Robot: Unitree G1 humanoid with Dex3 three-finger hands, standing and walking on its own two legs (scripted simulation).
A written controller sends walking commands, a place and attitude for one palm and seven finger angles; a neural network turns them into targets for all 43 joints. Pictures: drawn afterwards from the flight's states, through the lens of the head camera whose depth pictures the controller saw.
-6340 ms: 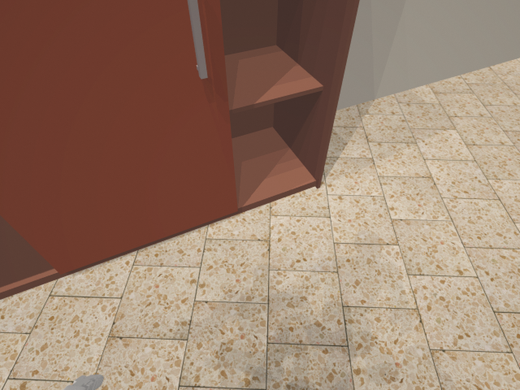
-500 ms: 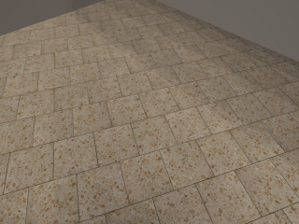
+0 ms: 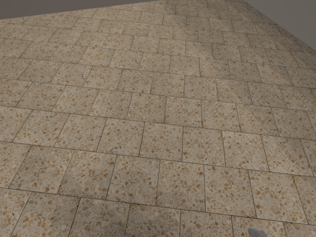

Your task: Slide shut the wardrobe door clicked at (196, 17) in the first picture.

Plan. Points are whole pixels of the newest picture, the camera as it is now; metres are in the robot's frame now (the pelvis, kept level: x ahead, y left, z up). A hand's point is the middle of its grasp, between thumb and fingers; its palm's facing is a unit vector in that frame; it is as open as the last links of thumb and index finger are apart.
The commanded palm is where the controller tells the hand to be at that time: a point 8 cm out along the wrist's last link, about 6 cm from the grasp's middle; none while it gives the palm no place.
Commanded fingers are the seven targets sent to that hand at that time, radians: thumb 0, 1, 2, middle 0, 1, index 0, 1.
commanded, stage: turn to face it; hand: left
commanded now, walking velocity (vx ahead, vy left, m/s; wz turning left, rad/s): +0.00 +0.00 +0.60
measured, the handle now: out of the picture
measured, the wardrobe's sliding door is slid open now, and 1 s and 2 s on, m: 0.45 0.45 0.45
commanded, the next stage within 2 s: none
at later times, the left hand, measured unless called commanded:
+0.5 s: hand out of the picture +0.06 +0.18 -0.12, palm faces +0.29 -0.91 -0.31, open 7.4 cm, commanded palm none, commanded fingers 0.00 0.90 0.90 -0.20 -0.30 -0.20 -0.30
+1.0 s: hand out of the picture -0.08 +0.21 -0.16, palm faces +0.60 -0.76 -0.26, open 7.4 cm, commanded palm none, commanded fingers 0.00 0.90 0.90 -0.20 -0.30 -0.20 -0.30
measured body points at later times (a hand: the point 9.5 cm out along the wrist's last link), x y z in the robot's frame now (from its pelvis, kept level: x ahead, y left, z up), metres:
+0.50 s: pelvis +0.01 -0.04 +0.01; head +0.05 -0.07 +0.46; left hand +0.04 +0.23 -0.10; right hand +0.15 -0.27 -0.15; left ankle -0.04 +0.09 -0.64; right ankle +0.04 -0.14 -0.72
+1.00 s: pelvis +0.00 -0.01 +0.01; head +0.01 +0.03 +0.46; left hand -0.12 +0.25 -0.14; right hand +0.23 -0.16 -0.11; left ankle -0.05 +0.08 -0.72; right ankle +0.07 -0.15 -0.65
